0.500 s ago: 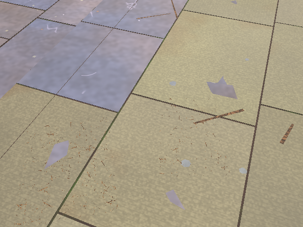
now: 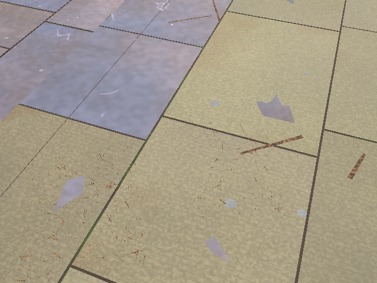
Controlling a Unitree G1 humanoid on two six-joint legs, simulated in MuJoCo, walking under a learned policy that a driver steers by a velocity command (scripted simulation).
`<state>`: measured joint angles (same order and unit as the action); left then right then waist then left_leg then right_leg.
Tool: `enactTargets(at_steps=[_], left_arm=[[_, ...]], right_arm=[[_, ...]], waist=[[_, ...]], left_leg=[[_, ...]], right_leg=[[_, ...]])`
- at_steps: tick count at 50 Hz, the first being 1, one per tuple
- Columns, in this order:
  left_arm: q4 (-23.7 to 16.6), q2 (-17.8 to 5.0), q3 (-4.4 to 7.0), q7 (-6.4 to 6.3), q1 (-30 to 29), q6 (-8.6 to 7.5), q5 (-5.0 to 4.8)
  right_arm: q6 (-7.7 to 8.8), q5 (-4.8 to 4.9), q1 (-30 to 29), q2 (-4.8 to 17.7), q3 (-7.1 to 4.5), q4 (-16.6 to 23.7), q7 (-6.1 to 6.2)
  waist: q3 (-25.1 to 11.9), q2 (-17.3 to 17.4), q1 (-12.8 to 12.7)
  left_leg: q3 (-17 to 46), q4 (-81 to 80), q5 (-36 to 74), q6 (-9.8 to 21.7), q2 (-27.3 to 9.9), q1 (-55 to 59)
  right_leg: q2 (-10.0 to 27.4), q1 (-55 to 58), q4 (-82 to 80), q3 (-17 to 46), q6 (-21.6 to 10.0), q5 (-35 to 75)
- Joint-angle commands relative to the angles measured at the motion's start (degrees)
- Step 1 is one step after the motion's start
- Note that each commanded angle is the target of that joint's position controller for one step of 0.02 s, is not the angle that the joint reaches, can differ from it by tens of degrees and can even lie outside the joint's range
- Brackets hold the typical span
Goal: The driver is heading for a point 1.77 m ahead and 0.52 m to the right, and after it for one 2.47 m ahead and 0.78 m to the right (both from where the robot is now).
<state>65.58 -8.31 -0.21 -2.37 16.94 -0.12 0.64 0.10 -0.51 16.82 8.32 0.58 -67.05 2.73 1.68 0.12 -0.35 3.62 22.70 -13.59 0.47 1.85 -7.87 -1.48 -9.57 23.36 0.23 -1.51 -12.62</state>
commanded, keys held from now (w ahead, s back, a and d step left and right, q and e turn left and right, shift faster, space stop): no key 0.08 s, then w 0.92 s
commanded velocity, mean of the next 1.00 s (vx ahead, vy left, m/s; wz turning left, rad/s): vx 0.34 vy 0.00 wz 0.00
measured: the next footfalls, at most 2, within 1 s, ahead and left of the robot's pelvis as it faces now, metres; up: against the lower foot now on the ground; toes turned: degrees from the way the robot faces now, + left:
right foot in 0.78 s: +0.41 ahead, -0.05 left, +0.00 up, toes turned -4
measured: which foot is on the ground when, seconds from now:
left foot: down 0.00-0.80, up 0.82-1.00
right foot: down 0.00-0.36, up 0.38-0.76, down 0.78-1.00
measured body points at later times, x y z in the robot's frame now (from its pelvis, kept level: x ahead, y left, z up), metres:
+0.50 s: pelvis +0.09 +0.03 +0.00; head +0.09 +0.05 +0.45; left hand +0.11 +0.27 -0.16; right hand +0.02 -0.19 -0.15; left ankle +0.02 +0.11 -0.74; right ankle +0.07 -0.09 -0.68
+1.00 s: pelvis +0.37 +0.00 +0.00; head +0.38 +0.00 +0.45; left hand +0.36 +0.25 -0.15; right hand +0.42 -0.24 -0.15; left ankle +0.36 +0.14 -0.66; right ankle +0.37 -0.05 -0.74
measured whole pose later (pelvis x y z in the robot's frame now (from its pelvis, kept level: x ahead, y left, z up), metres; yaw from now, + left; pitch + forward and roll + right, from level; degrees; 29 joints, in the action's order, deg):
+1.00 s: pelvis +0.37 +0.00 +0.00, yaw +1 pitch -1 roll -1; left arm 60.7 -10.9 2.9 0.1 19.5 -5.3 0.9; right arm 3.8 -2.2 14.1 10.9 -2.6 -56.5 -0.9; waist 2.5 1.5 -0.2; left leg 0.2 64.5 -13.9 4.4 -4.2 -30.3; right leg -5.5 -8.6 19.7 -6.9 -7.0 -11.0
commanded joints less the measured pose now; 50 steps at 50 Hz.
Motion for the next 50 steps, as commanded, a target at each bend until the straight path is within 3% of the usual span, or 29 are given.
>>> enactTargets(at_steps=[1, 4, 5, 8, 10, 12, 13, 15, 17, 18, 19, 20, 21, 23, 26, 28, 32, 34, 36, 38, 39, 40, 41, 42, 43, 44, 46, 48, 50], left_arm=[[-0.3, -4.4, 0.66, -0.15, 4.1, -0.21, 0.0], [-0.3, -4.2, 0.68, -0.17, 4.3, -0.22, 0.0], [-0.1, -3.9, 0.61, -0.14, 4.7, -0.19, 0.05], [-0.8, -6.6, 1.9, 0.07, 5.1, 0.55, 0.19], [-0.8, -7.2, 2.5, 0.3, 8.1, 0.82, 0.26], [0.0, -8.7, 3.47, 0.31, 11.5, 0.59, 0.48], [-0.3, -9.0, 3.79, 0.44, 11.0, 0.33, 0.61], [-1.8, -9.5, 4.18, 0.82, 7.2, -0.27, 0.6], [-3.9, -8.8, 4.28, 1.1, 1.2, -0.64, -0.17], [-5.5, -7.0, 3.87, 1.25, -1.6, -1.28, -0.12], [-7.8, -2.2, 2.6, 1.81, -3.6, -2.13, -0.54], [-9.3, -5.0, 3.11, 2.23, -5.0, -2.53, 1.46], [-9.2, -6.2, 3.39, 2.79, -5.3, -2.89, 2.17], [-8.3, -4.7, 3.23, 3.79, -3.5, -3.77, 1.36], [-8.6, -5.0, 3.66, 4.47, -4.4, -3.27, 1.56], [-10.4, -4.4, 3.49, 4.41, -8.2, -2.79, 1.39], [-15.3, -3.0, 2.29, 4.42, -19.2, -2.5, 0.65], [-16.4, -3.8, 2.22, 4.18, -20.2, -2.42, 0.36], [-15.6, -6.0, 3.02, 3.41, -15.6, -2.63, 0.25], [-11.1, -8.5, 4.54, 2.52, -1.0, -3.47, 0.02], [-8.7, -10.9, 5.56, 1.98, 7.1, -3.88, 0.87], [-8.2, -16.5, 6.87, 1.81, 13.5, -4.03, 2.36], [-8.2, -16.5, 7.03, 2.66, 10.9, -3.26, 1.19], [-9.4, -13.8, 6.31, 2.9, 3.1, -3.26, 0.01], [-10.4, -9.7, 5.23, 3.16, -1.6, -3.78, -0.34], [-10.2, -7.4, 4.53, 3.18, -3.1, -4.42, 0.1], [-8.3, -4.8, 3.45, 2.63, -1.0, -5.45, 0.27], [-7.0, -5.7, 3.36, 2.36, 2.5, -6.29, 0.23], [-6.5, -7.2, 3.43, 2.27, 4.9, -6.49, 0.16]], right_arm=[[0.16, -0.01, 4.3, 4.1, -0.57, 0.2, 0.16], [0.17, -0.01, 4.6, 3.9, -0.58, 0.2, 0.18], [0.15, -0.1, 5.1, 3.5, -0.47, 0.1, 0.16], [-0.26, -0.63, 5.1, 4.6, -1.19, 1.2, -0.15], [-0.08, -1.3, 3.1, 3.3, -1.1, 3.3, -0.7], [1.13, -1.9, 1.1, 1.3, -0.68, 5.4, -1.38], [1.82, -1.95, 0.0, 2.0, -0.9, 6.3, -1.69], [2.99, -1.42, 2.0, 2.2, -1.19, 6.8, -2.38], [3.73, -0.55, 11.2, 0.9, -1.4, 3.9, -2.47], [4.02, -0.67, 16.6, 2.9, -2.1, 2.4, -1.96], [4.33, -0.9, 23.3, 8.7, -3.6, 1.3, -1.4], [3.69, -0.86, 25.4, 11.2, -4.52, 0.3, -1.53], [3.65, -1.06, 20.2, 8.6, -3.96, 2.1, -1.56], [4.62, -0.73, 13.8, 6.9, -3.38, 4.7, -1.74], [5.83, -0.52, 15.2, 5.0, -2.5, 4.1, -1.57], [6.08, -0.52, 17.5, 4.6, -2.07, 3.3, -1.54], [6.23, -0.67, 17.9, 5.3, -1.63, 3.4, -1.3], [6.41, -0.66, 17.7, 6.7, -1.81, 3.3, -1.14], [6.73, -0.56, 16.1, 8.1, -2.09, 3.4, -1.06], [6.5, -0.37, 14.4, 9.6, -2.59, 3.6, -1.03], [6.44, -0.17, 14.1, 9.2, -2.51, 4.1, -1.32], [6.24, 0.57, 17.4, 3.7, -1.49, 5.8, -1.88], [5.89, 1.05, 19.7, 4.4, -2.4, 5.7, -2.41], [5.51, -0.11, 13.8, 6.9, -3.03, 7.5, -2.34], [5.71, -0.73, 8.6, 7.1, -3.18, 8.9, -2.7], [5.62, -0.84, 7.1, 5.9, -3.26, 9.1, -2.87], [4.24, -1.93, 8.6, 3.7, -3.18, 8.8, -3.39], [3.29, -1.97, 7.5, 3.2, -3.31, 9.4, -3.75], [2.66, -1.97, 2.3, 4.0, -3.5, 11.4, -4.06]], waist=[[2.7, -0.1, 0.0], [2.8, -0.1, 0.0], [1.6, -0.3, 0.0], [4.2, -2.4, -0.3], [8.1, -4.6, -1.8], [8.3, -8.7, -2.9], [8.4, -7.9, -2.7], [7.6, -6.6, -0.1], [7.6, -5.4, 4.9], [7.7, -0.4, 7.1], [5.1, 13.8, 9.1], [8.1, 13.8, 8.5], [10.6, 6.3, 5.4], [9.4, 3.2, 1.9], [6.3, 4.0, 1.0], [5.7, 4.6, 1.2], [7.4, 6.1, 2.8], [7.0, 7.2, 2.3], [4.0, 7.0, -0.6], [-3.9, 5.9, -7.0], [-8.1, 4.6, -10.0], [-15.5, -5.3, -8.9], [-18.1, -10.0, -6.3], [-7.9, -4.7, -3.3], [-1.8, -1.1, -2.6], [1.4, 0.8, -0.6], [2.0, -0.4, 2.2], [2.4, -1.4, 2.9], [3.6, -2.0, 2.5]], left_leg=[[4.0, -3.6, 7.3, 1.9, -5.2, -3.1], [4.0, -3.5, 7.3, 1.8, -5.2, -3.1], [3.7, -4.0, 3.2, 2.0, -4.7, -2.7], [1.7, 0.5, -16.8, 3.8, -1.1, -7.7], [0.6, 6.1, -21.9, 4.5, 0.2, -15.5], [-4.5, 15.1, -13.2, 3.8, 0.6, -18.9], [-4.9, 17.5, -10.9, 3.7, -1.0, -18.0], [-5.4, 14.0, -11.4, 4.1, -1.6, -12.2], [-6.7, 3.0, -7.7, 5.2, 0.9, 4.9], [-0.1, -2.6, -10.0, 5.9, -2.5, 12.9], [22.0, -14.3, -25.8, 9.1, -16.0, 18.2], [32.7, -17.3, -29.7, 12.8, -22.9, 14.9], [29.6, -16.6, -27.3, 13.0, -21.7, 10.7], [20.1, -17.5, -14.6, 11.0, -17.3, 8.6], [9.8, -16.0, 7.4, 9.8, -13.5, 10.9], [5.8, -14.3, 20.0, 9.7, -12.4, 11.4], [1.7, -14.3, 29.3, 9.6, -10.9, 7.2], [0.9, -13.5, 35.5, 9.4, -11.8, 7.0], [-0.5, -7.2, 51.0, 8.4, -12.7, 9.0], [-2.5, 10.0, 56.8, 6.9, -11.8, 9.5], [-3.2, 22.3, 44.5, 6.4, -9.9, 1.5], [-6.1, 43.3, 11.1, 5.2, -3.7, -12.4], [-1.7, 57.6, -14.4, 4.9, 3.3, -24.0], [0.3, 58.3, -8.8, 5.8, -1.7, -28.7], [-0.3, 55.1, -4.0, 6.0, -3.9, -28.3], [-0.4, 51.7, -1.9, 5.9, -5.6, -25.8], [-0.6, 46.8, -1.4, 4.8, -7.1, -20.4], [-2.2, 43.8, -0.7, 3.9, -7.3, -21.3], [-3.7, 39.9, 2.8, 3.0, -8.0, -25.7]], right_leg=[[5.9, -0.3, -4.2, 5.5, -1.4, 5.5], [5.9, -0.3, -4.2, 5.5, -1.4, 5.6], [5.5, 0.2, -4.9, 5.5, -1.5, 0.8], [4.4, -3.0, -5.0, 7.3, -4.1, -22.8], [8.0, -3.2, -7.8, 14.0, -7.2, -33.8], [15.6, -0.8, -13.6, 24.3, -11.3, -36.7], [17.5, -2.7, -15.2, 26.1, -12.3, -34.5], [16.3, -6.8, -14.2, 22.6, -11.5, -29.9], [10.6, -18.2, -8.1, 14.3, -8.5, -27.2], [6.7, -25.3, 0.6, 9.3, -6.5, -23.5], [-1.1, -32.7, 19.4, -1.7, -3.5, -18.0], [-0.3, -37.6, 29.8, -2.7, -3.8, -18.4], [2.8, -37.7, 35.3, -0.3, -4.2, -13.6], [4.9, -34.9, 36.4, 0.3, -3.5, -5.5], [4.5, -34.0, 35.8, -2.5, -2.0, -0.3], [3.8, -34.7, 33.8, -4.4, -1.4, 1.2], [1.9, -28.7, 19.2, -7.8, -1.4, 5.2], [0.6, -22.9, 13.8, -9.0, -3.0, 5.8], [-1.6, -14.7, 11.4, -9.3, -5.3, 5.2], [-3.5, 0.6, 6.4, -8.6, -7.5, 6.8], [1.4, 12.9, 5.1, -3.7, -8.8, 4.1], [18.4, 25.8, 3.0, 18.8, -13.3, -6.8], [25.3, 27.3, -8.2, 42.7, -19.4, -11.6], [23.0, 18.5, -10.8, 35.8, -17.3, -18.8], [20.9, 9.5, -12.8, 28.1, -15.7, -15.5], [18.3, 3.4, -14.2, 22.3, -13.9, -8.6], [14.7, -2.5, -15.0, 14.0, -11.8, 1.4], [13.4, -2.8, -15.4, 10.0, -11.7, 8.9], [12.5, -1.7, -16.6, 7.3, -11.4, 11.3]])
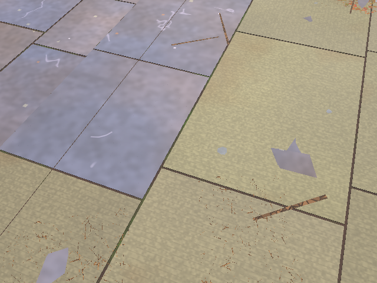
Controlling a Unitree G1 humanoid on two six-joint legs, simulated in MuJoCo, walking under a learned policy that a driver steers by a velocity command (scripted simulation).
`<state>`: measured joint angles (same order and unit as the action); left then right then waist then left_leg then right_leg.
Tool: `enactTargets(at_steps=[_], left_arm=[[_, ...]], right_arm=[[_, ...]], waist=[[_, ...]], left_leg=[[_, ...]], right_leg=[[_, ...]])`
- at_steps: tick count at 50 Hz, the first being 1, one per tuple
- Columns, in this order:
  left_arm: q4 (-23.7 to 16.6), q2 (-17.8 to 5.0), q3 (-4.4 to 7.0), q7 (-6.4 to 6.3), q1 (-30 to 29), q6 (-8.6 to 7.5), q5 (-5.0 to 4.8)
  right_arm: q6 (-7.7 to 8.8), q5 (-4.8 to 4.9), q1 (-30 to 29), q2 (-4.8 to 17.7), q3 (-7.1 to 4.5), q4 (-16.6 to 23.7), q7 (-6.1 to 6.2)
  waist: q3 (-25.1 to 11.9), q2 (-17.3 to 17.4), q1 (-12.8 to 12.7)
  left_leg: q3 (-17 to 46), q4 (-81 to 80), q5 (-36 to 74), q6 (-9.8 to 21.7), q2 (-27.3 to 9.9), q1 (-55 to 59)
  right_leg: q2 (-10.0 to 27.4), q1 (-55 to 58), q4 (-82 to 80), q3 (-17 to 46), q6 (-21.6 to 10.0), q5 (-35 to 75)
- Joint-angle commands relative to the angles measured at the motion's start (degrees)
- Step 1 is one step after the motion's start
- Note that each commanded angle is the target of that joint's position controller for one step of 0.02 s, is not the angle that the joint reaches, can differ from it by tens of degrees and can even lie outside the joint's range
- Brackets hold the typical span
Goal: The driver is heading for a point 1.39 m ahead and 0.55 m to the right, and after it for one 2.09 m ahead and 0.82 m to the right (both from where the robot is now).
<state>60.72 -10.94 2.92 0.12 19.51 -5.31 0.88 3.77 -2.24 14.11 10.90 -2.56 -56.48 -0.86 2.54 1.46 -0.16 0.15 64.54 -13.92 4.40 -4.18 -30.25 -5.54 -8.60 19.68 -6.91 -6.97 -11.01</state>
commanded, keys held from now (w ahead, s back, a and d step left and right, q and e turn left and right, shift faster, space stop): w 0.22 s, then no key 0.04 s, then e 0.72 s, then w+e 0.02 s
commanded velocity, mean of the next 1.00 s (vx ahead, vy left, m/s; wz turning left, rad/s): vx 0.22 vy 0.00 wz -0.31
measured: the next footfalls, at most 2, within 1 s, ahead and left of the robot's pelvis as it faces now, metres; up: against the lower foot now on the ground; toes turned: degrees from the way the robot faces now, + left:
left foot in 0.32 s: +0.36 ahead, +0.11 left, +0.00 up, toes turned +3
right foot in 0.84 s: +0.32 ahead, -0.09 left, +0.00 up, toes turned -22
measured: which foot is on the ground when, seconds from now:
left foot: up 0.00-0.30, down 0.32-0.84, up 0.86-1.00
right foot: down 0.00-0.32, up 0.34-0.82, down 0.84-1.00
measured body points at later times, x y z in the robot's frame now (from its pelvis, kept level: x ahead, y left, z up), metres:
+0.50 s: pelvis +0.25 +0.04 +0.00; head +0.30 +0.05 +0.44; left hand +0.29 +0.29 -0.16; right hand +0.32 -0.21 -0.14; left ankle +0.32 +0.10 -0.74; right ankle +0.19 -0.07 -0.65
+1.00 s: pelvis +0.29 +0.00 +0.00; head +0.31 -0.04 +0.45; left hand +0.48 +0.21 -0.11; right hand +0.28 -0.28 -0.15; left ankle +0.32 +0.13 -0.67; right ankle +0.28 -0.07 -0.74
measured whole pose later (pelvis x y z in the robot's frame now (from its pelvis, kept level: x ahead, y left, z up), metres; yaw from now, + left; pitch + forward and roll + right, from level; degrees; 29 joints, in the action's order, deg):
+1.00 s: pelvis +0.29 +0.00 +0.00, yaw -22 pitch +1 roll +1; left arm 46.6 -13.2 4.5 -0.8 12.1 1.7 0.6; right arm -1.7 -1.7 10.7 14.5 -4.2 -48.6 1.2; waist 2.9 2.3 0.0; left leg -2.6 60.5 -24.1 -1.6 -1.9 -28.1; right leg -2.7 -16.1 26.9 -0.9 -4.7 -12.0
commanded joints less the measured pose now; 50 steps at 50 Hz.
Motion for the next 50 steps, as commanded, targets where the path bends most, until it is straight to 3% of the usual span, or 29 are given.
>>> enactTargets(at_steps=[1, 6, 11, 13, 14, 15, 16, 17, 18, 19, 20, 21, 22, 25, 29, 33, 37, 40, 41, 42, 43, 44, 45, 46, 48, 49, 50], left_arm=[[-1.4, -4.7, 0.19, -0.22, 3.6, -1.26, -0.15], [-0.6, -4.3, -0.54, -0.34, 9.2, -1.24, -0.36], [0.9, -5.2, -0.59, -1.14, 13.1, -0.98, 0.35], [0.9, -5.5, -0.6, -1.57, 11.4, -0.85, 0.68], [1.1, -5.6, -0.61, -1.75, 11.3, -0.8, 0.59], [1.0, -6.1, -0.61, -1.74, 10.0, -0.69, -0.1], [-0.3, -4.9, -1.08, -1.67, 9.6, -0.92, -1.27], [-0.9, 1.7, -2.4, -1.82, 17.9, -0.4, -4.09], [0.5, -4.5, -0.46, -2.65, 17.6, 0.62, -3.39], [-1.7, -5.0, 0.15, -2.72, 11.3, 0.91, -2.09], [-3.1, -4.3, 0.32, -2.46, 6.7, 1.1, -0.77], [-3.4, -4.0, 0.85, -2.0, 5.0, 1.79, 0.09], [-3.5, -3.1, 1.1, -1.41, 5.7, 2.88, 0.83], [-3.9, -0.6, 1.41, -0.66, 7.6, 5.18, 0.75], [-7.7, -1.6, 1.65, -0.38, 1.0, 7.03, 1.17], [-11.1, -2.0, 1.08, 0.61, -5.2, 7.82, 1.1], [-14.2, -3.8, 1.46, 1.05, -8.6, 8.31, 1.15], [-15.9, -3.5, 1.56, 1.12, -8.1, 7.55, 0.67], [-15.7, -3.9, 1.64, 0.92, -6.4, 6.72, 0.63], [-15.2, -7.9, 2.63, 0.34, -3.8, 5.63, 1.13], [-16.3, -16.4, 4.63, -0.31, -2.9, 5.37, 0.79], [-14.4, -15.8, 5.2, -0.77, 2.5, 5.69, 0.29], [-14.5, -13.4, 4.48, -1.21, 0.6, 6.02, 0.11], [-15.4, -11.6, 3.84, -1.4, -3.6, 6.48, 0.09], [-17.7, -9.1, 3.03, -1.5, -9.1, 6.71, -0.55], [-18.0, -9.0, 2.91, -1.22, -8.6, 6.53, -0.61], [-17.8, -9.5, 3.07, -0.92, -6.9, 6.2, -0.67]], right_arm=[[-1.14, -0.21, 1.8, 1.7, -0.4, 2.0, -0.62], [-0.92, 0.87, -11.3, 0.8, 0.37, 6.4, -1.08], [-0.4, 1.09, -17.5, 1.8, 0.38, 8.8, -0.87], [0.37, 0.78, -13.2, 2.3, 0.06, 7.6, -0.27], [1.0, 0.6, -7.5, 3.2, -0.44, 5.6, 0.23], [1.91, 0.22, 1.0, 4.3, -1.06, 2.9, 0.75], [2.71, -1.22, 9.1, 7.7, -1.99, 0.9, 1.39], [2.55, -2.28, 13.8, 13.4, -3.25, 0.6, 1.33], [1.52, 1.26, 12.6, 11.8, -3.44, 1.6, 0.82], [1.28, 1.69, 5.3, 9.3, -2.52, 3.2, 0.84], [1.35, 1.48, 0.9, 5.8, -1.51, 3.8, 1.09], [1.42, 1.36, -0.1, 3.9, -0.92, 3.7, 1.63], [1.25, 1.62, -0.4, 3.1, -0.67, 3.4, 2.34], [1.67, 1.27, 0.1, 5.1, -0.89, 3.9, 2.75], [1.08, 0.87, -0.6, 5.9, -0.89, 4.9, 3.0], [-0.03, 0.82, 0.7, 8.1, -1.49, 5.3, 3.07], [-1.87, 0.41, 2.1, 10.3, -2.5, 5.7, 2.71], [-3.17, 0.42, 2.1, 11.7, -3.26, 6.1, 2.85], [-3.69, 0.21, 3.1, 11.8, -3.53, 5.7, 2.83], [-4.34, 0.04, 5.5, 9.7, -3.28, 5.8, 2.46], [-4.58, 1.32, 2.7, 5.0, -2.04, 10.2, 2.39], [-5.48, 0.74, -2.3, 7.2, -2.15, 10.8, 2.87], [-5.78, 1.32, -2.1, 7.0, -2.22, 10.8, 2.64], [-5.34, 1.84, -2.1, 6.7, -2.18, 10.5, 2.45], [-4.89, 0.37, -1.5, 8.4, -2.66, 10.3, 2.27], [-5.09, 0.12, -0.9, 8.4, -2.75, 10.3, 2.13], [-5.18, 0.06, -0.4, 8.0, -2.66, 10.5, 1.82]], waist=[[3.4, -3.4, 1.7], [4.1, -4.5, -1.7], [4.1, -5.4, -3.1], [2.4, -5.9, -0.7], [-0.3, -6.2, 1.2], [-4.0, -5.7, 5.1], [-10.0, -4.0, 7.5], [-21.4, 9.0, 5.0], [-27.0, 1.9, 5.3], [-18.6, 1.1, 3.1], [-10.6, 0.4, 2.0], [-6.3, 0.5, 0.9], [-4.5, 1.6, -0.7], [-5.7, 1.8, -3.2], [-4.1, 5.0, -3.4], [-4.5, 5.5, -1.4], [-4.1, 5.3, 0.6], [-3.8, 4.0, 0.4], [-4.4, 1.3, -0.5], [-5.3, -8.7, -0.7], [-3.4, -22.5, -0.9], [-4.6, -12.7, -4.6], [-4.0, -9.2, -2.5], [-2.7, -7.1, -0.7], [-4.1, -7.9, 1.0], [-5.9, -6.8, 1.0], [-7.6, -5.4, 0.8]], left_leg=[[-0.9, -4.5, 5.3, -1.4, -2.3, -5.5], [-4.7, -22.0, 14.4, -2.4, -0.2, -5.5], [-6.0, -30.5, 12.4, -0.2, 2.3, -5.0], [-6.8, -33.1, 8.7, 1.5, 5.1, 1.3], [-6.7, -34.6, 8.7, 2.3, 7.0, 7.9], [-6.1, -40.5, 15.9, 3.2, 6.9, 17.9], [0.0, -38.4, 30.7, 4.7, -1.1, 33.5], [21.1, -34.1, 60.5, 14.7, -23.1, 53.5], [24.7, -35.3, 64.6, 17.6, -23.5, 51.1], [17.2, -38.5, 60.4, 15.4, -20.7, 42.5], [11.9, -42.0, 54.2, 12.3, -17.8, 34.3], [7.7, -44.7, 49.5, 9.7, -15.2, 28.2], [4.2, -46.6, 45.8, 8.4, -13.2, 23.1], [-1.0, -47.8, 46.1, 8.4, -12.5, 18.0], [-6.0, -48.8, 34.9, 8.0, -11.6, 16.2], [-8.2, -48.4, 25.6, 7.9, -12.7, 16.7], [-7.0, -45.9, 16.8, 7.8, -16.1, 19.4], [-7.4, -40.9, 12.0, 5.1, -16.9, 20.2], [-9.0, -36.5, 8.8, 2.2, -15.6, 18.5], [-13.1, -24.6, 1.2, -1.7, -10.6, 14.3], [-14.2, -12.3, -22.1, -6.4, 1.6, -2.5], [-4.8, -2.7, -24.2, -6.8, 2.1, -4.3], [-2.2, 0.1, -20.1, -6.9, 1.5, -4.8], [-0.7, -1.2, -14.7, -6.5, 0.9, -4.6], [-0.3, -1.8, -9.0, -5.9, 1.5, -3.7], [-0.2, -0.9, -8.3, -5.9, 2.3, -2.8], [0.1, -1.7, -7.5, -6.1, 2.2, -2.2]], right_leg=[[16.1, -1.6, -13.3, 13.4, -5.7, 11.4], [13.9, 2.9, -12.4, 8.8, -3.1, 23.4], [16.8, 13.4, -8.8, 8.6, -3.6, 32.4], [16.7, 15.0, -1.7, 7.1, -2.5, 48.8], [16.0, 15.0, 4.8, 7.7, -1.6, 55.2], [14.3, 12.4, 14.4, 7.2, -0.3, 52.8], [12.1, 1.8, 26.8, 7.0, 0.9, 36.0], [2.8, -16.4, 50.3, 2.4, 3.5, -15.1], [1.9, -17.9, 58.4, 9.0, 3.6, -22.8], [4.5, -20.6, 57.9, 10.4, 3.7, -18.8], [6.3, -22.2, 54.8, 9.7, 4.0, -15.8], [7.6, -21.3, 52.2, 9.6, 4.2, -13.6], [8.1, -19.0, 50.3, 8.9, 4.7, -12.1], [6.7, -15.9, 49.4, 7.0, 5.7, -9.5], [8.5, -19.2, 40.2, 5.7, 6.1, -4.0], [8.5, -15.9, 29.7, 3.2, 5.6, -1.6], [8.0, -15.0, 24.7, 1.7, 4.6, -9.1], [7.1, -10.7, 15.6, 0.8, 3.4, -10.1], [6.7, -6.2, 8.8, 2.0, 2.8, -4.4], [12.5, -1.2, -0.4, 12.2, 1.2, 2.8], [27.7, 3.5, -3.1, 34.7, -7.8, 25.0], [28.1, 3.5, -1.8, 32.7, -13.0, 30.2], [25.0, 2.2, -1.1, 27.7, -12.5, 28.5], [21.2, 0.5, -1.6, 23.8, -9.9, 24.2], [17.0, 1.3, -1.1, 20.4, -7.4, 25.5], [16.7, 1.9, -0.7, 20.2, -7.5, 28.0], [16.3, 2.6, -1.7, 20.9, -7.7, 21.9]])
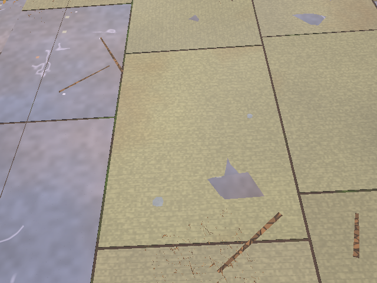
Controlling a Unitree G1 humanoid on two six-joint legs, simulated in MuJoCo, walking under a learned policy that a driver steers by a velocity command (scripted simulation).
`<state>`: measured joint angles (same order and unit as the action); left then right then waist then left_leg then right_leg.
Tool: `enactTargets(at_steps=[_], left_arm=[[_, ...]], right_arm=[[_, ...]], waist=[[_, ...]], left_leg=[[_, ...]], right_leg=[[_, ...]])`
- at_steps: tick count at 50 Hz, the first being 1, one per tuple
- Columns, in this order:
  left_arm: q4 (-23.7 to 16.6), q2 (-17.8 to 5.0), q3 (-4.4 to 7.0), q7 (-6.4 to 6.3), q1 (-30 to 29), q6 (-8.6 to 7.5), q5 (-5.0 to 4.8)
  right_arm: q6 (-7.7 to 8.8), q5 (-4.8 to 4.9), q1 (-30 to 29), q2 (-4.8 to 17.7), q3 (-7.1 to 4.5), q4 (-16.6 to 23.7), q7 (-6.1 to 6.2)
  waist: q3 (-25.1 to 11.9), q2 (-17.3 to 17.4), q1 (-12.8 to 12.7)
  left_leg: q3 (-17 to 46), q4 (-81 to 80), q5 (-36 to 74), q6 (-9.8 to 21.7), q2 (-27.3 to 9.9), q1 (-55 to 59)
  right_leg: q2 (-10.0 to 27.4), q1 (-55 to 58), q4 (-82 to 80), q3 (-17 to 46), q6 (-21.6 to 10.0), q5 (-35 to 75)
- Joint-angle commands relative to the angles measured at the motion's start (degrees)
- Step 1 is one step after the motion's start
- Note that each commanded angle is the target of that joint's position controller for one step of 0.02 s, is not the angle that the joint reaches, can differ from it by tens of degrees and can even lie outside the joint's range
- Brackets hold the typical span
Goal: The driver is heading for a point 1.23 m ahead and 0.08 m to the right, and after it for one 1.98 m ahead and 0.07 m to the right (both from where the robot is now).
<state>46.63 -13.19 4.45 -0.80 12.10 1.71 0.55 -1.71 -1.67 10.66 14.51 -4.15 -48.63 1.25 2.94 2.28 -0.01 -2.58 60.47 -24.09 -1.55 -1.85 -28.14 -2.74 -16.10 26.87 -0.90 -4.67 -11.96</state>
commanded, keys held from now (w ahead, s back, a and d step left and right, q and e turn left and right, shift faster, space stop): w+e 0.44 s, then w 0.56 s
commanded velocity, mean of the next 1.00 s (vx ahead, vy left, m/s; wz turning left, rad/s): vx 0.40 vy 0.00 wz -0.39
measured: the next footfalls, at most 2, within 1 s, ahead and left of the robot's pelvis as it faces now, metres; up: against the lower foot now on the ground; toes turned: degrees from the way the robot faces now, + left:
left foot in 0.32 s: +0.12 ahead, +0.12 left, +0.00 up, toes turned -13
right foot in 0.78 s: +0.32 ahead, -0.18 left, +0.00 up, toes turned -24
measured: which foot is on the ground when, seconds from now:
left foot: up 0.00-0.30, down 0.32-0.78, up 0.80-1.00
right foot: down 0.00-0.32, up 0.34-0.76, down 0.78-1.00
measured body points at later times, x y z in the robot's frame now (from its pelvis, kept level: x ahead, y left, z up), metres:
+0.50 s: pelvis +0.10 +0.02 +0.01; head +0.12 +0.04 +0.46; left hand +0.29 +0.25 -0.12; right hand +0.09 -0.26 -0.10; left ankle +0.08 +0.13 -0.74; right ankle +0.08 -0.11 -0.66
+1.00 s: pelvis +0.31 -0.11 +0.01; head +0.33 -0.13 +0.45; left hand +0.46 +0.11 -0.12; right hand +0.29 -0.38 -0.13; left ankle +0.38 +0.02 -0.66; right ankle +0.28 -0.16 -0.74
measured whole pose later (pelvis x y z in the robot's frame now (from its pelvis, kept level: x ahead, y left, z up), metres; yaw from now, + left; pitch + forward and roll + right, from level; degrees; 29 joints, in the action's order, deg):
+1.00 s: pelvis +0.31 -0.11 +0.01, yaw -21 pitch +1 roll +0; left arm 49.4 -13.4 2.3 0.8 18.4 -4.2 0.8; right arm 1.9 -1.9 15.5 14.6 -2.6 -48.2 -2.1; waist 1.7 2.0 0.2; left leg -0.7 60.8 -15.0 2.0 -5.7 -31.1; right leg -4.5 -8.4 18.1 -3.9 -5.7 -10.7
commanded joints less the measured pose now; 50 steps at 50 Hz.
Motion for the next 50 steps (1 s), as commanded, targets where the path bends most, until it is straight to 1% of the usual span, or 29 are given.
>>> enactTargets(at_steps=[1, 3, 4, 11, 13, 14, 15, 16, 17, 18, 19, 20, 21, 23, 28, 31, 34, 36, 37, 38, 39, 40, 41, 42, 43, 44, 45, 47, 50], left_arm=[[-3.5, -7.9, 1.74, 0.22, 1.7, -1.09, -0.28], [-3.1, -8.7, 1.97, 0.5, 3.6, -1.28, 0.13], [-3.1, -8.9, 2.01, 0.61, 4.4, -1.35, 0.32], [-3.4, -11.5, 2.75, 1.44, 6.1, -2.43, 0.9], [-4.3, -11.7, 2.9, 1.86, 4.4, -2.47, 0.87], [-5.0, -11.6, 2.94, 2.05, 2.1, -2.43, 0.73], [-5.8, -11.2, 2.94, 2.02, -0.6, -2.32, 0.43], [-6.5, -9.3, 2.56, 1.76, -1.7, -2.65, 0.21], [-8.0, -3.7, 1.05, 1.6, -1.7, -3.31, -0.19], [-9.2, -4.1, 0.76, 1.55, -2.3, -3.67, 0.38], [-9.4, -7.4, 1.26, 1.96, -2.1, -3.84, 1.64], [-7.9, -8.3, 1.63, 2.76, -0.8, -3.85, 1.75], [-6.7, -7.9, 1.63, 3.4, 1.1, -3.61, 1.58], [-6.2, -7.1, 1.31, 4.51, 1.2, -3.0, 2.08], [-8.5, -5.2, 0.18, 4.98, -5.6, -2.8, 1.97], [-10.5, -3.8, -1.0, 5.48, -11.6, -2.94, 2.01], [-11.8, -3.4, -1.81, 5.6, -15.1, -3.06, 2.03], [-11.0, -4.3, -1.54, 4.76, -12.4, -3.4, 2.1], [-9.3, -5.2, -1.06, 4.12, -7.1, -3.8, 2.17], [-6.2, -6.5, -0.44, 3.37, 2.1, -4.51, 2.63], [-3.9, -9.9, 0.6, 2.48, 11.4, -5.03, 3.75], [-3.5, -16.6, 1.86, 1.75, 14.5, -5.16, 3.85], [-3.3, -15.7, 2.13, 1.3, 15.3, -4.67, 1.17], [-2.6, -13.0, 1.28, 1.13, 10.1, -4.73, 0.8], [-2.7, -9.2, 0.23, 1.32, 6.7, -5.1, 0.86], [-2.6, -7.3, -0.4, 1.39, 4.4, -5.5, 0.85], [-2.2, -6.0, -0.91, 1.34, 3.3, -5.79, 0.51], [-1.2, -5.8, -1.06, 1.39, 4.5, -6.7, 0.3], [0.8, -7.0, -0.73, 1.37, 7.0, -7.29, -0.22]], right_arm=[[0.2, -0.48, 2.5, 4.0, -0.95, 3.1, -0.58], [0.04, -0.56, -0.5, 4.1, -0.83, 4.5, -1.08], [0.11, -0.57, -1.9, 4.4, -0.84, 5.1, -1.28], [2.54, 0.01, -5.2, 4.1, -0.14, 7.8, -1.69], [3.2, 0.49, -3.7, 4.3, 0.02, 8.3, -1.49], [3.61, 0.86, -0.9, 4.0, 0.11, 7.9, -1.21], [4.11, 1.12, 4.1, 3.5, 0.16, 6.5, -0.75], [4.74, 0.94, 9.3, 5.7, -0.44, 5.2, 0.08], [5.29, 0.07, 14.7, 11.1, -1.38, 4.9, 0.95], [5.24, -0.96, 12.1, 16.5, -2.49, 5.8, 1.21], [5.19, -1.01, 8.7, 13.4, -2.07, 6.1, 1.03], [5.47, -0.1, 5.8, 9.2, -1.02, 6.9, 0.53], [5.78, 0.22, 4.0, 7.5, -0.51, 7.4, 0.11], [6.57, 0.17, 5.6, 6.0, -0.03, 6.8, -0.15], [7.79, 0.34, 12.5, 5.7, 0.0, 3.3, -1.72], [7.7, 0.64, 13.0, 6.2, 0.01, 2.1, -1.82], [7.17, 0.93, 15.9, 7.5, -0.24, -0.2, -1.52], [6.61, 0.99, 16.5, 9.0, -0.42, -1.5, -1.37], [6.3, 1.04, 16.5, 9.7, -0.49, -2.0, -1.3], [5.93, 1.47, 16.2, 9.5, -0.26, -2.3, -1.14], [5.92, 1.66, 15.6, 7.6, 0.49, -0.8, -1.14], [6.03, 2.6, 19.7, -0.3, 2.3, 2.5, -2.21], [5.79, 1.37, 15.4, 7.0, 0.3, 1.8, -1.63], [5.92, 1.6, 11.3, 6.8, 0.12, 3.2, -1.74], [6.4, 1.54, 10.0, 5.4, 0.72, 3.2, -2.02], [5.99, 1.03, 10.3, 4.8, 0.71, 2.4, -2.22], [5.08, 0.11, 12.3, 4.3, 0.81, 1.5, -2.49], [3.83, -0.37, 13.4, 3.2, 0.85, 0.7, -3.23], [3.25, -0.68, 7.4, 2.8, 0.82, 2.3, -3.79]], waist=[[-8.2, -6.1, 0.2], [-5.6, -7.9, -1.3], [-4.2, -9.0, -1.8], [-2.9, -8.5, -2.9], [-2.9, -8.7, -1.6], [-2.8, -8.2, 0.5], [-2.6, -6.7, 3.9], [-3.2, -3.2, 6.4], [-5.5, 7.9, 7.6], [-1.5, 11.5, 5.8], [2.2, 5.7, 2.4], [3.2, 2.6, 0.8], [2.9, 2.7, -0.3], [1.0, 4.2, 0.4], [1.5, 3.4, 2.3], [2.0, 4.7, 3.1], [2.5, 5.4, 3.9], [1.0, 5.8, 1.9], [-2.3, 5.5, -0.8], [-7.7, 3.8, -5.1], [-14.6, 0.3, -8.8], [-22.6, -15.7, -6.0], [-22.7, -9.5, -8.2], [-13.0, -7.6, -5.1], [-7.7, -5.6, -3.3], [-5.0, -5.4, -1.3], [-3.8, -6.6, 0.6], [-3.5, -6.4, 1.7], [-0.2, -5.9, 1.5]], left_leg=[[3.0, 0.5, 3.3, -0.4, -0.3, -4.8], [3.4, -4.6, 3.8, -0.8, -0.3, -7.0], [3.5, -7.0, 3.8, -1.0, -0.1, -7.6], [3.7, -19.7, 2.1, -0.1, 2.0, -0.5], [3.5, -24.2, 1.1, 1.0, 3.3, 6.2], [3.2, -28.8, 2.3, 1.7, 4.1, 12.7], [2.5, -36.1, 7.3, 2.3, 4.6, 22.0], [5.2, -39.7, 7.0, 2.8, 1.5, 32.7], [20.7, -48.2, -9.6, 4.6, -13.4, 38.3], [39.8, -55.6, -22.9, 8.8, -22.9, 33.4], [38.3, -54.6, -23.0, 11.2, -22.9, 28.6], [31.8, -54.2, -18.3, 10.2, -19.2, 26.7], [24.5, -54.3, -10.5, 8.8, -15.8, 26.3], [14.7, -53.8, 4.0, 8.4, -12.0, 26.1], [6.2, -52.4, 24.2, 9.9, -10.9, 28.3], [1.8, -52.1, 30.0, 9.8, -10.0, 27.0], [1.1, -51.1, 35.4, 9.7, -11.5, 27.9], [0.3, -45.5, 51.1, 9.4, -12.5, 29.9], [-0.7, -38.3, 60.6, 8.9, -12.1, 30.8], [-3.1, -27.5, 61.4, 7.7, -10.3, 27.6], [-3.9, -13.1, 44.0, 6.7, -8.5, 16.5], [-4.2, 7.8, -2.9, 4.1, 1.3, -5.2], [4.4, 14.2, -5.0, 5.0, 2.0, -9.0], [5.1, 14.3, 0.4, 5.7, -1.1, -11.7], [4.6, 10.3, 4.2, 5.7, -2.8, -10.0], [4.3, 7.0, 5.7, 5.4, -4.1, -7.2], [4.0, 4.9, 6.4, 4.7, -4.7, -4.0], [2.9, 3.3, 7.5, 4.0, -4.4, -2.2], [1.9, -0.9, 13.1, 2.6, -5.4, -7.6]], right_leg=[[13.1, 10.6, -10.6, 16.4, -10.2, 12.6], [12.6, 10.7, -14.7, 20.6, -10.6, -8.6], [12.8, 10.6, -16.1, 22.6, -10.8, -13.5], [11.8, 6.1, -15.1, 26.9, -11.2, -17.4], [10.7, 1.1, -13.8, 28.0, -10.5, -18.3], [9.3, -3.5, -12.5, 27.6, -9.4, -18.5], [6.8, -9.5, -9.4, 26.4, -7.4, -19.9], [2.9, -18.2, -3.0, 23.5, -4.4, -22.8], [-3.0, -24.2, 13.8, 13.9, -1.0, -24.2], [-6.5, -32.7, 24.4, 8.5, -0.3, -19.8], [-0.3, -32.7, 30.0, 9.9, -0.7, -14.4], [0.8, -31.3, 31.3, 9.6, -0.1, -10.3], [1.5, -29.7, 32.2, 8.6, 1.1, -7.1], [2.3, -28.1, 36.3, 6.6, 2.5, -2.1], [1.8, -30.1, 30.8, 6.0, 3.6, 3.2], [2.8, -24.5, 18.6, 1.0, 3.8, 5.8], [3.2, -17.5, 9.8, -4.0, 1.7, 3.4], [0.9, -11.0, 6.4, -5.7, -0.8, -0.1], [-1.1, -4.4, 4.0, -6.4, -2.1, -0.7], [-2.0, 7.9, 0.3, -6.3, -3.7, 2.4], [7.1, 23.3, 0.0, 3.4, -5.8, -2.8], [26.9, 40.2, -4.1, 33.6, -12.7, -4.8], [26.6, 36.0, -8.7, 40.2, -13.4, -1.2], [23.4, 28.8, -8.8, 29.3, -11.7, 2.8], [20.5, 20.6, -10.7, 22.8, -10.0, 8.1], [17.5, 15.5, -12.5, 17.9, -8.0, 10.7], [15.4, 11.2, -14.1, 14.4, -6.9, 12.6], [14.2, 8.8, -16.5, 11.7, -7.4, 15.4], [13.6, 8.4, -20.2, 9.1, -8.2, 14.4]])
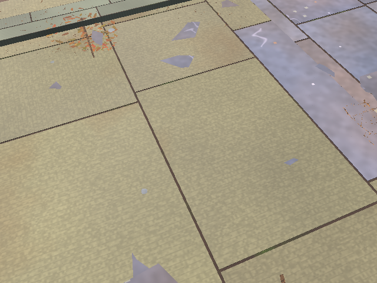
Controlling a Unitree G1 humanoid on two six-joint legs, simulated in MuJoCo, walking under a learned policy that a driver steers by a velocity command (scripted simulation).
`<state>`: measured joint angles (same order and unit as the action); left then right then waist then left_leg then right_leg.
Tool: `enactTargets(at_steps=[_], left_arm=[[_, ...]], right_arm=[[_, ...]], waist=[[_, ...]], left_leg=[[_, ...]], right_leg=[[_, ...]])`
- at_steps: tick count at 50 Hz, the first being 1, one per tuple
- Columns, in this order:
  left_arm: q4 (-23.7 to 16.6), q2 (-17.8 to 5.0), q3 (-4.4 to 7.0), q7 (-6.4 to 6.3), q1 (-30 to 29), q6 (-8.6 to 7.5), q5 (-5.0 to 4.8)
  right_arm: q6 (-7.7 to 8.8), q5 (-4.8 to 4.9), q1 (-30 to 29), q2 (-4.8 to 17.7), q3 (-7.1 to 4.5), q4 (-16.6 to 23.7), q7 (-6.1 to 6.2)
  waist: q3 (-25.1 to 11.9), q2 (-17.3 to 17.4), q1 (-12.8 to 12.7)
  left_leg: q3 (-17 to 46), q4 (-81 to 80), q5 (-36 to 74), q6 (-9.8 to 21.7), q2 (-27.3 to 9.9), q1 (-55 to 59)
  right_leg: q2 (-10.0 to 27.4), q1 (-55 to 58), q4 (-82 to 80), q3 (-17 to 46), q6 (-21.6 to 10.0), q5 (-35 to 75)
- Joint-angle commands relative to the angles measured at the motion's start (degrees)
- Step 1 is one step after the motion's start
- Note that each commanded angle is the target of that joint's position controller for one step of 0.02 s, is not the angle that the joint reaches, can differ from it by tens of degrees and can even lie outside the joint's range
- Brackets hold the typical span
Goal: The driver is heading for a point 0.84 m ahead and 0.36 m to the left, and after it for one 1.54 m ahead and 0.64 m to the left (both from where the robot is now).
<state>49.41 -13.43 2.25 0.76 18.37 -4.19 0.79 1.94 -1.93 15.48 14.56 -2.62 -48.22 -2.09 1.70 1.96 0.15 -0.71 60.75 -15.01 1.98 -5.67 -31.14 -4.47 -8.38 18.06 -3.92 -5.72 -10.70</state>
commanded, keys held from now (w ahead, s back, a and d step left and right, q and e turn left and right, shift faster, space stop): w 0.08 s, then w+q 0.06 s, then q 0.86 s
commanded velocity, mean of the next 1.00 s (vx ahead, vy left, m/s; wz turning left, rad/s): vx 0.18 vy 0.00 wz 0.40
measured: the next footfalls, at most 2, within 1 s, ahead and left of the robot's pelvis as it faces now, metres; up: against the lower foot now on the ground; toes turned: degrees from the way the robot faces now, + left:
left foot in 0.30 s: +0.34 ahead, +0.10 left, +0.00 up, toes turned +8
right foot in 0.88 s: +0.36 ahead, -0.08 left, +0.00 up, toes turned +29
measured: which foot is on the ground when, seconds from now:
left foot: up 0.00-0.28, down 0.30-0.88, up 0.90-1.00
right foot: down 0.00-0.32, up 0.34-0.86, down 0.88-1.00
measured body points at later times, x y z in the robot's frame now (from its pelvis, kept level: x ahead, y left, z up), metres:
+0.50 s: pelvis +0.22 +0.04 -0.01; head +0.27 +0.06 +0.43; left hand +0.29 +0.31 -0.15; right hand +0.35 -0.21 -0.14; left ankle +0.30 +0.10 -0.75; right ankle +0.22 -0.11 -0.66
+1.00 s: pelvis +0.29 -0.01 +0.00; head +0.32 -0.02 +0.45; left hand +0.28 +0.29 -0.10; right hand +0.51 -0.22 -0.13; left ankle +0.24 +0.09 -0.68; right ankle +0.33 -0.10 -0.75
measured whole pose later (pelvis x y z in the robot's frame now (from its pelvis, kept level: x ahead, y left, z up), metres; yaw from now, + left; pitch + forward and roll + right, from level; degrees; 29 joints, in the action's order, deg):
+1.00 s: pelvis +0.29 -0.01 +0.00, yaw +28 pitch +1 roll +1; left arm 42.3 -14.9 1.2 -2.9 11.1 0.6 1.1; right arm -3.0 -1.5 12.6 18.3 -5.6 -44.0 -0.6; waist 2.4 3.2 1.3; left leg 6.0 57.1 -24.7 -0.5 7.9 -28.0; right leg -1.2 -12.0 24.5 0.1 -2.3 -13.2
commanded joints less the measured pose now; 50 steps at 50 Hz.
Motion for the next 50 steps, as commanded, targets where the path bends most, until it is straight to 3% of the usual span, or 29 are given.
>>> enactTargets(at_steps=[1, 7, 10, 12, 14, 15, 16, 17, 18, 20, 21, 22, 24, 26, 33, 38, 41, 43, 44, 45, 46, 47, 48, 50], left_arm=[[-1.4, -6.5, 1.4, -0.17, 1.7, -1.39, -0.5], [1.5, -6.9, 1.16, -0.33, 6.3, -1.66, -0.05], [3.2, -6.2, 0.58, -1.1, 7.5, -1.44, 0.42], [3.5, -7.3, 0.62, -1.87, 6.0, -1.31, 0.44], [3.2, -9.3, 1.22, -2.64, 3.9, -0.64, 0.49], [2.7, -9.9, 1.34, -2.8, 3.2, -0.41, -0.15], [0.1, -7.2, 0.67, -2.91, 5.3, -0.72, -0.45], [-0.6, -3.9, 0.15, -2.54, 11.5, -0.36, -2.44], [-0.1, -7.2, 0.68, -2.48, 8.3, 0.39, 0.07], [-2.0, -6.4, 0.59, -2.13, 1.0, 0.71, 0.57], [-2.7, -6.4, 0.7, -2.06, 0.0, 1.72, 1.23], [-2.6, -5.8, 0.62, -2.04, 1.1, 3.11, 1.61], [-2.8, -4.6, 0.42, -2.1, 2.0, 4.61, 1.44], [-3.7, -4.7, 0.55, -2.22, 0.5, 5.14, 1.24], [-7.2, -6.0, 1.0, -2.82, -9.1, 6.11, 0.79], [-8.6, -6.1, 0.65, -3.33, -10.2, 5.16, -0.35], [-8.6, -6.4, 0.47, -3.7, -6.8, 4.24, -1.16], [-7.7, -7.1, 0.66, -4.28, -1.8, 3.37, -0.81], [-8.4, -11.7, 1.54, -4.76, -3.0, 3.18, 0.18], [-10.8, -16.6, 2.36, -4.62, -8.2, 3.64, 0.7], [-10.4, -14.3, 2.19, -4.17, -7.3, 3.99, 1.09], [-11.0, -10.2, 1.07, -3.83, -8.7, 3.96, 0.49], [-11.3, -8.5, 0.61, -3.57, -10.6, 3.96, 0.31], [-12.2, -8.2, 0.49, -3.72, -11.0, 4.03, 0.53]], right_arm=[[-0.45, -0.42, -0.1, 2.9, -0.71, 2.7, -0.47], [0.04, 0.44, -11.7, 1.6, 0.39, 5.9, -0.73], [0.63, 0.28, -13.6, 0.9, 0.85, 6.5, -0.6], [1.16, -0.13, -10.4, 2.0, 0.49, 5.6, -0.25], [1.94, -0.58, 0.2, 4.4, -0.58, 2.3, 0.33], [2.64, -1.32, 6.3, 6.0, -1.26, 0.6, 0.59], [2.7, -1.79, 11.0, 12.3, -2.85, 0.4, 1.07], [2.12, 0.38, 9.1, 15.1, -3.72, 1.5, 1.06], [1.22, 2.95, 6.6, 13.3, -3.91, 2.6, 1.03], [-0.05, 2.5, -0.9, 6.9, -2.16, 3.6, 1.66], [-0.43, 2.64, -1.5, 5.9, -1.88, 3.5, 1.95], [-0.7, 2.29, -1.6, 5.7, -1.77, 3.3, 2.02], [-0.6, 1.39, -1.7, 7.5, -2.35, 3.6, 1.73], [-0.76, 1.14, -1.6, 9.0, -2.92, 4.0, 1.64], [-2.83, 0.97, 0.9, 9.8, -3.87, 5.1, 2.16], [-3.61, 0.34, 1.0, 10.2, -4.38, 5.8, 2.05], [-4.04, 0.53, -0.8, 10.3, -4.53, 6.5, 1.74], [-4.27, 1.56, -3.4, 9.5, -4.27, 7.2, 1.87], [-4.1, 2.05, -1.2, 5.8, -3.36, 7.8, 2.02], [-3.79, 2.24, 0.1, 5.0, -3.29, 8.8, 2.43], [-3.82, -0.09, -0.5, 10.3, -4.47, 7.9, 2.54], [-3.98, 0.03, 0.3, 10.6, -4.89, 7.0, 2.24], [-4.5, 0.1, 1.4, 9.9, -4.84, 5.9, 1.93], [-5.5, 0.39, 2.6, 9.2, -4.54, 5.4, 0.79]], waist=[[2.1, -5.4, 0.8], [3.8, -5.2, -2.0], [4.7, -4.5, -2.3], [2.2, -5.9, -0.7], [-3.7, -6.5, 3.3], [-7.1, -5.0, 6.3], [-14.2, 3.7, 6.0], [-24.7, 12.7, 1.7], [-24.1, 1.3, 2.7], [-7.9, -2.8, 0.3], [-5.0, -2.4, -0.7], [-4.6, -1.5, -1.8], [-5.9, -0.8, -2.5], [-6.7, 0.2, -2.3], [-4.6, 3.8, 1.7], [-4.4, 5.2, 2.4], [-5.1, 6.1, 0.8], [-4.8, 4.2, -2.4], [-4.9, -5.2, -0.2], [-2.6, -15.8, 1.4], [-2.4, -10.3, 1.0], [-2.4, -6.7, 2.3], [-1.2, -5.9, 3.3], [-2.4, -10.3, 3.1]], left_leg=[[-0.2, -3.3, 6.2, -1.3, -1.9, -6.6], [-2.4, -19.1, 16.2, -0.7, 0.4, -6.5], [-4.1, -25.0, 16.1, 1.5, 3.4, -2.4], [-5.4, -26.5, 12.9, 3.3, 6.4, 2.7], [-6.2, -30.5, 11.2, 5.4, 10.2, 12.5], [-3.9, -36.1, 20.8, 6.8, 8.6, 21.8], [10.4, -28.9, 49.3, 11.2, -5.7, 37.2], [32.6, -30.3, 73.5, 23.4, -19.6, 51.3], [28.3, -33.5, 64.8, 22.4, -16.2, 45.6], [19.8, -39.9, 47.1, 18.0, -10.2, 28.6], [17.5, -41.8, 43.5, 16.2, -7.8, 23.1], [15.9, -43.0, 40.8, 15.0, -6.0, 18.8], [14.2, -43.4, 39.2, 14.3, -4.0, 15.3], [14.4, -43.8, 33.4, 13.6, -2.9, 14.4], [23.4, -46.1, 2.2, 11.1, -1.5, 17.8], [28.0, -43.0, 7.9, 10.8, -1.4, 19.8], [30.9, -40.7, 15.9, 9.4, -0.8, 19.6], [29.5, -37.4, 10.4, 5.0, 2.9, 14.4], [22.9, -29.2, -4.6, 1.3, 8.4, 8.7], [8.9, -17.5, -17.1, -1.2, 18.0, -2.2], [7.5, -5.8, -18.2, -2.0, 12.9, -0.2], [7.7, -1.4, -15.6, -2.2, 11.9, 1.4], [7.1, 2.3, -12.3, -2.8, 11.5, 1.7], [5.4, 7.5, -9.5, -4.1, 11.3, -0.2]], right_leg=[[15.0, 1.3, -12.0, 11.5, -7.1, 13.4], [14.4, 6.1, -12.1, 5.0, -5.2, 21.4], [15.1, 9.1, -8.0, 0.6, -3.3, 36.4], [15.3, 12.0, -1.0, -1.0, -1.5, 50.3], [14.1, 13.3, 14.9, -1.9, 0.0, 56.3], [11.9, 8.3, 27.3, -3.6, 1.4, 45.3], [6.9, -5.5, 47.5, -5.3, 3.2, 13.4], [-2.4, -21.4, 65.7, 1.0, 5.0, -25.3], [2.1, -22.7, 66.2, 7.3, 5.1, -19.0], [5.9, -24.8, 59.3, 6.6, 5.8, -14.0], [7.1, -23.0, 55.3, 6.8, 6.3, -13.3], [7.1, -19.7, 52.7, 6.4, 6.8, -12.7], [6.2, -17.2, 49.7, 5.6, 7.5, -11.3], [6.1, -18.0, 46.4, 5.6, 8.0, -9.5], [5.8, -23.6, 35.3, 7.9, 9.2, -7.5], [2.9, -18.9, 26.9, 8.1, 7.8, -11.9], [0.9, -11.7, 17.4, 8.0, 6.0, -13.0], [2.5, -1.0, 1.3, 8.7, 4.8, -5.1], [13.5, 3.7, -5.9, 19.0, 2.2, -7.8], [26.7, 3.7, -7.9, 34.1, -4.0, 0.9], [28.0, -1.0, -4.3, 30.6, -8.2, 13.1], [24.5, -1.9, -2.6, 24.9, -7.7, 18.3], [20.4, -2.5, -1.5, 18.5, -5.7, 20.8], [16.6, 0.9, 0.4, 11.9, -4.2, 27.1]])
Velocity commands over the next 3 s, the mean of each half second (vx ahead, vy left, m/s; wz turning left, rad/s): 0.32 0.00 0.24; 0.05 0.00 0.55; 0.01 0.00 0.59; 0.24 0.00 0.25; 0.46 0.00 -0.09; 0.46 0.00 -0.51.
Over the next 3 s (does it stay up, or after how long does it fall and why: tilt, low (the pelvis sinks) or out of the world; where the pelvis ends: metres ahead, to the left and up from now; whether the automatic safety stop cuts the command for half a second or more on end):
stays up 0.68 0.43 -0.03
